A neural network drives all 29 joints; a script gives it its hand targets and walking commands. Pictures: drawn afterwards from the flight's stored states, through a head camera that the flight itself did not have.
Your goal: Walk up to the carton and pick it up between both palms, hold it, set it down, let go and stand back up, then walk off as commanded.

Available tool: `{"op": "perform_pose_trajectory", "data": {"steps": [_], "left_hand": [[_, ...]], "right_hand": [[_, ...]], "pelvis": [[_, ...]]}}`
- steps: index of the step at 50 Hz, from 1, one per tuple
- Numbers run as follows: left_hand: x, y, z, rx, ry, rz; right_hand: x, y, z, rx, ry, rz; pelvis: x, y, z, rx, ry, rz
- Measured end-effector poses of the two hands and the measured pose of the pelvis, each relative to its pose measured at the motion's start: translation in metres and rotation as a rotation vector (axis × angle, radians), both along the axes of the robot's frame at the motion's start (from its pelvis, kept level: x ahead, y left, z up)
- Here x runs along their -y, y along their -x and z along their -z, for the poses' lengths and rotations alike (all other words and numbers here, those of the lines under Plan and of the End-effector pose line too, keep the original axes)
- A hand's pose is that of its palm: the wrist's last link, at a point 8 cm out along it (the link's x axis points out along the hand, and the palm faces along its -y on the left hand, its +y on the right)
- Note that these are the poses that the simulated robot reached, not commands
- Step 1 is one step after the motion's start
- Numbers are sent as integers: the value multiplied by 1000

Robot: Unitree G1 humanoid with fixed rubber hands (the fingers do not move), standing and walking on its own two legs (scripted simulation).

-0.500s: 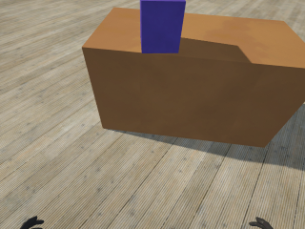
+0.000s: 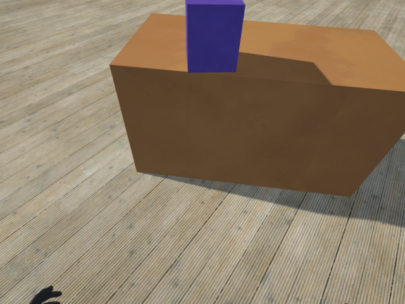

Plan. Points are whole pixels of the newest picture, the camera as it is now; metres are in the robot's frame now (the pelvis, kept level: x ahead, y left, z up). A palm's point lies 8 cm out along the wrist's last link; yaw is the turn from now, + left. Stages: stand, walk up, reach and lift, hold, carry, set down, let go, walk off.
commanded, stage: stand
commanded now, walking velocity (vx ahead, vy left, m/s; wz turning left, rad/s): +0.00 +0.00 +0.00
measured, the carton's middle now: (211, 31) +1.09 -0.02 +0.10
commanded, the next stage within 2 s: none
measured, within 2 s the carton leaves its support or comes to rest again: neither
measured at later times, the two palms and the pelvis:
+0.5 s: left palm out of the picture +0.11 +0.32 -0.07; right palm out of the picture +0.10 -0.32 -0.09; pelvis +0.00 +0.00 +0.00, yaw +0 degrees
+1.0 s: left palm out of the picture +0.11 +0.31 -0.07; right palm out of the picture +0.10 -0.32 -0.09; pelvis +0.00 -0.01 +0.01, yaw +0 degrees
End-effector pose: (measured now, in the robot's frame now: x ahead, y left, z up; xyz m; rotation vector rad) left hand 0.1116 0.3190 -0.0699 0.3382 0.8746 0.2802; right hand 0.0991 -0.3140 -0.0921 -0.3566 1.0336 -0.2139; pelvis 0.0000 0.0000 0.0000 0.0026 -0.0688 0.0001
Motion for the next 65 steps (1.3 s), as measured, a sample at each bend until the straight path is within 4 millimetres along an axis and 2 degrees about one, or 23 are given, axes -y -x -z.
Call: {"op": "perform_pose_trajectory", "data": {"steps": [10, 28, 65], "left_hand": [[1, 5, 1, -21, 2, -9], [4, 4, 0, -34, 3, -14], [8, 9, -1, -49, 9, -23]], "right_hand": [[2, 0, 0, -9, -4, 3], [4, -3, 0, -20, -7, 5], [7, 4, -1, -38, -13, 9]], "pelvis": [[1, 1, -1, -3, -2, 0], [4, 1, -5, -14, -6, -1], [6, 6, -8, -20, -10, -1]]}}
